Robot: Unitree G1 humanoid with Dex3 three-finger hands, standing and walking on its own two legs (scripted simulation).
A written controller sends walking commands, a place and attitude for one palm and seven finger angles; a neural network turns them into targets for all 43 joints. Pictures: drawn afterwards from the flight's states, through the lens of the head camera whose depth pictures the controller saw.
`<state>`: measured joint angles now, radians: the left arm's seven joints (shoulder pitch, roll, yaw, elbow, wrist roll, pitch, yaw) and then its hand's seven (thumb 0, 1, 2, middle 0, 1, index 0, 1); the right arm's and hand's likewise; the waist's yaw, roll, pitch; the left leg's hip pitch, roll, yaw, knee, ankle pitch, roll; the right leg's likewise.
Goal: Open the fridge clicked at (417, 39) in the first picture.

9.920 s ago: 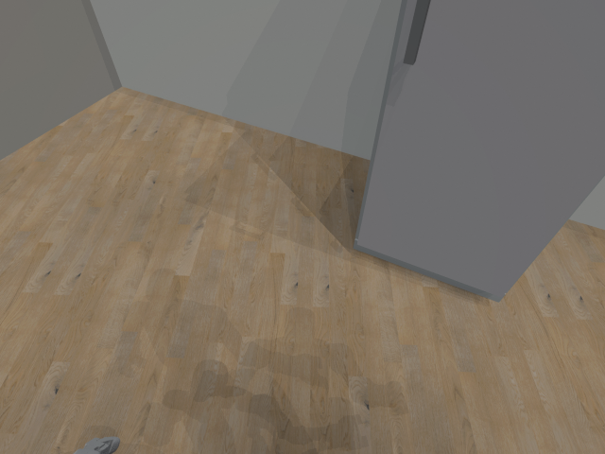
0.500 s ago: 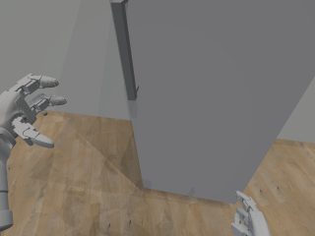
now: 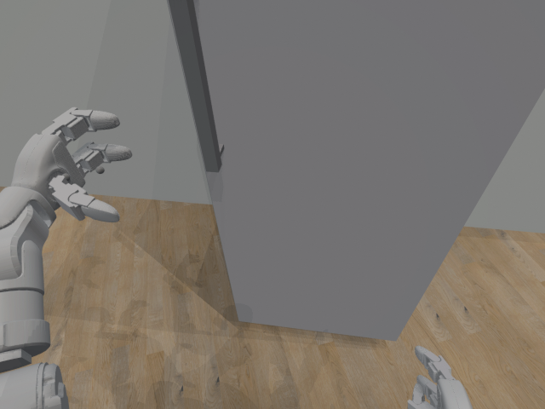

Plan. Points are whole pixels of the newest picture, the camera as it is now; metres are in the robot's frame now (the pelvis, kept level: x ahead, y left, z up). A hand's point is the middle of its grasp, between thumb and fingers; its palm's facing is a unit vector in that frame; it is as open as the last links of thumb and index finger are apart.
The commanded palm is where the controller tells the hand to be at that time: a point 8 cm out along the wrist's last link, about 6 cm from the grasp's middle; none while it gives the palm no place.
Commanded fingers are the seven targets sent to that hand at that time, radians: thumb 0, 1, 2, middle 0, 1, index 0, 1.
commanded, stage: move the hooked fingers beside the handle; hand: left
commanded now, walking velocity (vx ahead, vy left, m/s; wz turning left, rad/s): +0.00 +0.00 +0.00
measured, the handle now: (204, 90) +0.53 +0.15 +0.23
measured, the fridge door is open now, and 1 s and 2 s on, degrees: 0 0 0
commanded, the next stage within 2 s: feel for the door with the fingertips in 2.00 s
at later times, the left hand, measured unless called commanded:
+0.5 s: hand (131, 140) +0.41 +0.24 +0.22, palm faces -0.04 -1.00 -0.03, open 14.0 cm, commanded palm +0.39 +0.28 +0.21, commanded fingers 0.00 -0.50 0.30 -0.30 -1.20 -0.30 -1.20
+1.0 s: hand (160, 121) +0.47 +0.22 +0.21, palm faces -0.05 -1.00 +0.00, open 14.0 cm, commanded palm +0.45 +0.27 +0.21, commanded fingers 0.00 -0.50 0.30 -0.30 -1.20 -0.30 -1.20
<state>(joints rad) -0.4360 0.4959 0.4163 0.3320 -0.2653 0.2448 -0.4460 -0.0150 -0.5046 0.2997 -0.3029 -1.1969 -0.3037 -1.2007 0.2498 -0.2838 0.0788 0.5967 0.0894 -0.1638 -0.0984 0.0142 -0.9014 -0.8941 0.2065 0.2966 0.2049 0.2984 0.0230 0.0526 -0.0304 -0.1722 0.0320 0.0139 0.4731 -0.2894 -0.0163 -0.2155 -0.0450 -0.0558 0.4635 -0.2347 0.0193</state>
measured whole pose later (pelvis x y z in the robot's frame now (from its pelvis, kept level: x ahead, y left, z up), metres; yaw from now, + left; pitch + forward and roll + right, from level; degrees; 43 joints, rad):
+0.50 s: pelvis +0.00 +0.00 +0.00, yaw -1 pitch +2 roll +0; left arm -0.71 0.54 0.37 0.70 -0.21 0.13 -0.42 -0.02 -0.50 0.30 -0.30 -1.20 -0.30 -1.20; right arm 0.31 -0.30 0.06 0.63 0.08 -0.13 -0.11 0.01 -0.90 -0.89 0.21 0.30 0.21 0.30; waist -0.03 0.04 -0.03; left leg -0.22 0.04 0.02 0.47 -0.28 -0.02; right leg -0.26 -0.04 -0.05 0.45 -0.22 0.02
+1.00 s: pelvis +0.00 +0.01 +0.00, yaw -1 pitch +6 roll -1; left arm -0.98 0.57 0.36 1.08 -0.14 0.00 -0.38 -0.01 -0.50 0.30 -0.30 -1.20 -0.30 -1.20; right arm 0.37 -0.30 0.05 0.68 0.06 -0.11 -0.10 0.01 -0.90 -0.89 0.21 0.30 0.21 0.30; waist -0.08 0.03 -0.03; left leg -0.30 0.03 0.03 0.49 -0.29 -0.01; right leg -0.34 -0.04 -0.03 0.46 -0.21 0.03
